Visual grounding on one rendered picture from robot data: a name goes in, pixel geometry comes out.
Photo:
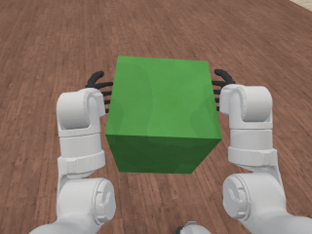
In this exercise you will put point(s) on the right robot upper arm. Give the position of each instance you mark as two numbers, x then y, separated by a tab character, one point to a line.
258	201

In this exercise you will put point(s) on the left robot upper arm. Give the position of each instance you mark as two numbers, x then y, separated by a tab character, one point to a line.
84	205

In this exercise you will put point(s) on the left robot hand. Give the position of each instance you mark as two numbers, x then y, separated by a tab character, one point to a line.
91	84

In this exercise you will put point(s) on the right robot thigh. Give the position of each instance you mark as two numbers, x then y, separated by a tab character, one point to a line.
194	229

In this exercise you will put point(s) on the robot left forearm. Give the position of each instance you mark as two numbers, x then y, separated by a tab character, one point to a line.
78	116

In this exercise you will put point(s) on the right robot hand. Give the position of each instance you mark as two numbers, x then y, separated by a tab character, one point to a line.
226	77

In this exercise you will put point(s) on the right robot shin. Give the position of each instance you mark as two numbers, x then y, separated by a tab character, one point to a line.
190	223

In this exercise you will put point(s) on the robot right forearm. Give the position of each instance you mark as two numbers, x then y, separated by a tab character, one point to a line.
250	119

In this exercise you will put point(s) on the carton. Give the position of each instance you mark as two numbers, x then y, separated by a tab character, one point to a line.
162	116

